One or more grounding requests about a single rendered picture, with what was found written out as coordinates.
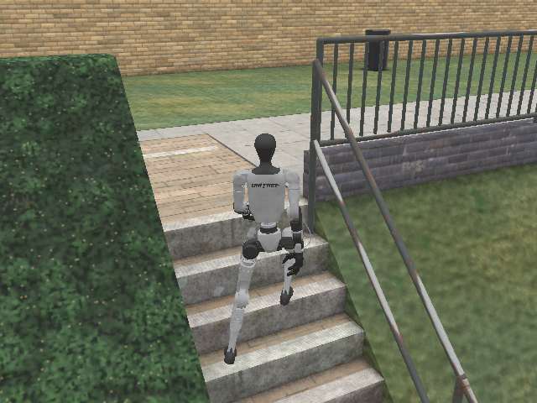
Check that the right robot forearm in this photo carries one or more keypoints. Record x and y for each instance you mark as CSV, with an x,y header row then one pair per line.
x,y
297,233

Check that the left robot upper arm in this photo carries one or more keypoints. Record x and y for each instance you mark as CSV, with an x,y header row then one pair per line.
x,y
239,180

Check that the left robot forearm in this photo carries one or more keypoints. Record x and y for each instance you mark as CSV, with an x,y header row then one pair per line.
x,y
243,213

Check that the right robot thigh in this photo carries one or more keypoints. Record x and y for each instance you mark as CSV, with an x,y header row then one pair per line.
x,y
287,241

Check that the robot right shin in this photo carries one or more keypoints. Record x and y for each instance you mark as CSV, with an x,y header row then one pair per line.
x,y
287,279

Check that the left robot hand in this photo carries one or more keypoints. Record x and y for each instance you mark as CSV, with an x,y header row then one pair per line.
x,y
248,216

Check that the right robot hand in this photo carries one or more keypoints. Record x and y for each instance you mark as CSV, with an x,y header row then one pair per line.
x,y
295,268

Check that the right robot upper arm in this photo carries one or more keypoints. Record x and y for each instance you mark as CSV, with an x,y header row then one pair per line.
x,y
293,179

